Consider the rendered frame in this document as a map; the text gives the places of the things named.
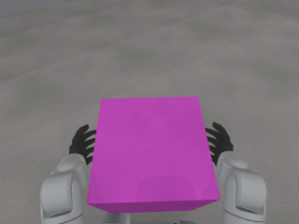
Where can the robot left hand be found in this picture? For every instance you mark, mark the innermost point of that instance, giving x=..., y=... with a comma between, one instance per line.
x=79, y=144

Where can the left robot forearm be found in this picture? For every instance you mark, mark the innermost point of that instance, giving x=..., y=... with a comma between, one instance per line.
x=60, y=196

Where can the robot right hand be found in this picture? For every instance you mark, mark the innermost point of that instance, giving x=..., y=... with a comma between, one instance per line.
x=222, y=142

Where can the right robot forearm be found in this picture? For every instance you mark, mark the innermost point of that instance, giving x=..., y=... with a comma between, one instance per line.
x=245, y=192

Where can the carton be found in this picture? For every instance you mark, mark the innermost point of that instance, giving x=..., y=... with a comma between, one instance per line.
x=151, y=154

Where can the left robot thigh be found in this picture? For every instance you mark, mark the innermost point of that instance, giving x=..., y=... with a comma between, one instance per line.
x=115, y=218

